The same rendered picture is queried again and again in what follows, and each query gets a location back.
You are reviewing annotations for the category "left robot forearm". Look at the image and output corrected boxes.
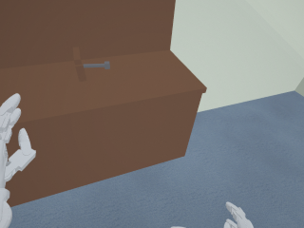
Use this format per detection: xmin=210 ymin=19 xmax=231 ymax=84
xmin=0 ymin=188 xmax=12 ymax=228

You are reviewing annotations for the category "counter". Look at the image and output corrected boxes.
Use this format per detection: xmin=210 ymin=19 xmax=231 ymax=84
xmin=0 ymin=0 xmax=207 ymax=207

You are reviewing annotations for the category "left robot hand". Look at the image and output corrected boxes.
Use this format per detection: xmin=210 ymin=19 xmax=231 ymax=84
xmin=0 ymin=93 xmax=36 ymax=188

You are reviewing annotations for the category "right robot hand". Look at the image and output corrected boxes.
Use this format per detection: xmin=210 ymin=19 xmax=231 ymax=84
xmin=223 ymin=201 xmax=254 ymax=228

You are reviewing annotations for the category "tap lever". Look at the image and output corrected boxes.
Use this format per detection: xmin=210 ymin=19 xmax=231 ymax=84
xmin=83 ymin=61 xmax=110 ymax=69

